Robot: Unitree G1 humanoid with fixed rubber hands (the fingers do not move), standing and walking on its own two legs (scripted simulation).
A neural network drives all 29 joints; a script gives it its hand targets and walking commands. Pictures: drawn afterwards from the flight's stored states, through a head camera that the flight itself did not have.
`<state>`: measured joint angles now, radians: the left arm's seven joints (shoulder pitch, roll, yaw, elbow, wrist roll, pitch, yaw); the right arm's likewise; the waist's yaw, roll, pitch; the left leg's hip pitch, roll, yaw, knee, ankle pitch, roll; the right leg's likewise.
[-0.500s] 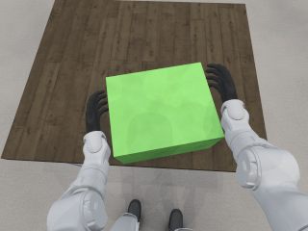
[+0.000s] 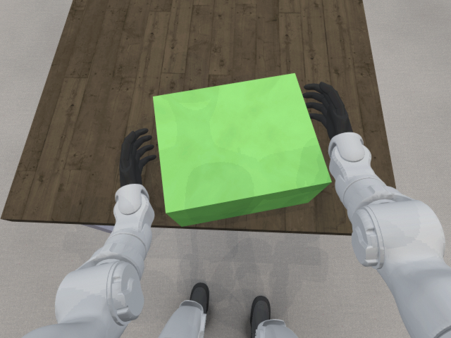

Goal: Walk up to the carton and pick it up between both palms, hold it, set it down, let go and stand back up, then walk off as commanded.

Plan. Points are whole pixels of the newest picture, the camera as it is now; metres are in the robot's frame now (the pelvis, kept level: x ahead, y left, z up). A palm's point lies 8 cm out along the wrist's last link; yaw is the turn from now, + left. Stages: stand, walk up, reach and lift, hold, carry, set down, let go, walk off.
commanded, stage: set down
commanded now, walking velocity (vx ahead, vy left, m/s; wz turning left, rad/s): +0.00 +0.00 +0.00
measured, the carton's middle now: (235, 153) +0.44 +0.05 -0.07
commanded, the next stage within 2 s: none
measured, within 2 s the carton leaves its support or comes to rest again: neither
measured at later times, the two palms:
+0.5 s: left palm (120, 178) +0.35 +0.25 -0.03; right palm (371, 156) +0.44 -0.19 -0.02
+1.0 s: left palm (108, 198) +0.31 +0.26 -0.03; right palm (378, 180) +0.40 -0.20 -0.02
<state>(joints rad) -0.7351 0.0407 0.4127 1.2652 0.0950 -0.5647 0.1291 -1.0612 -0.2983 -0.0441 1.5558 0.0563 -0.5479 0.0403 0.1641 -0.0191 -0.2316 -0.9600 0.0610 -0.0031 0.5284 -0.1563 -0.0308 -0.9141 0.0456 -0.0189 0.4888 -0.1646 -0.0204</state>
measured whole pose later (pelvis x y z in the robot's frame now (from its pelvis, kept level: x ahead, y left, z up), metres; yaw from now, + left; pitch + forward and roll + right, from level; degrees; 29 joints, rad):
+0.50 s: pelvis -0.02 +0.00 -0.01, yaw +0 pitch +33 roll -2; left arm -0.74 0.12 0.25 1.28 -0.07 -0.56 0.10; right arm -0.92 -0.43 0.18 1.53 0.34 -0.54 0.13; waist 0.16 -0.01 -0.26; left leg -1.00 0.06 0.00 0.58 -0.15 -0.03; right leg -0.96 0.05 -0.02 0.54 -0.16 -0.02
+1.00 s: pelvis -0.04 +0.00 -0.01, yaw +0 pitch +31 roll -2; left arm -0.60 0.12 0.21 1.10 -0.08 -0.51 0.10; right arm -0.78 -0.46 0.18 1.39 0.39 -0.54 0.19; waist 0.16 -0.01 -0.26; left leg -1.00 0.06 0.00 0.58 -0.13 -0.03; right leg -0.95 0.05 -0.02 0.54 -0.13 -0.02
